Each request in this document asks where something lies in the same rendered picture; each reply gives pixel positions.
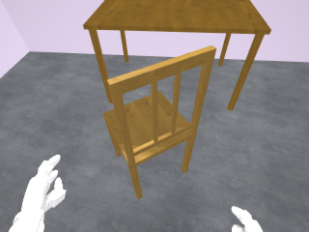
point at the table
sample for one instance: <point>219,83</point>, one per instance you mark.
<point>188,16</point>

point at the chair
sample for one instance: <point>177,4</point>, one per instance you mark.
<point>143,129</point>

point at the left robot forearm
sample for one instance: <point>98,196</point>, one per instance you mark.
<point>30,220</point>

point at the robot left hand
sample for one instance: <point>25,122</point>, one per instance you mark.
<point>35,196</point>

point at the robot right hand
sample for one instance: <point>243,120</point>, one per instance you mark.
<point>250,225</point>

